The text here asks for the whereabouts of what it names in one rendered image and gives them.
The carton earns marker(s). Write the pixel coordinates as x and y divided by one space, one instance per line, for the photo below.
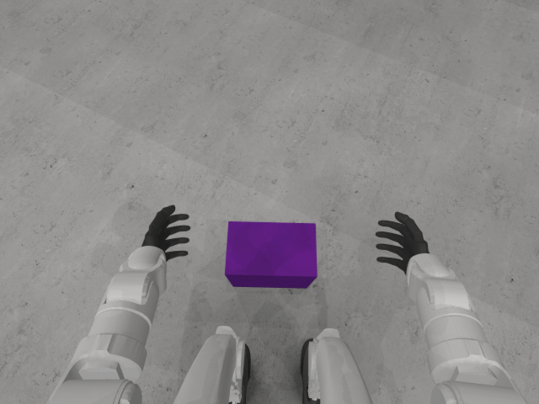
271 254

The robot right upper arm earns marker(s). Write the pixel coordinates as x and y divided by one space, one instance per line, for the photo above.
457 392

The robot left hand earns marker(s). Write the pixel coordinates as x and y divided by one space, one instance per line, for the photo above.
158 232

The robot left thigh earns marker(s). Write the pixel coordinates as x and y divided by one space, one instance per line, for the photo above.
209 379

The left robot foot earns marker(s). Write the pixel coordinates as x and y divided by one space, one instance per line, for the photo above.
246 375

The left robot forearm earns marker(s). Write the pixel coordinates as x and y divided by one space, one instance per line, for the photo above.
115 346

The robot right hand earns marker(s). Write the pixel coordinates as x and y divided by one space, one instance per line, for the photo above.
412 241

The robot left upper arm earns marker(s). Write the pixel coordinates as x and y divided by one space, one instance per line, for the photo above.
97 392

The right robot forearm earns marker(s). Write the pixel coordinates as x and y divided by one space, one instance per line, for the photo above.
458 347

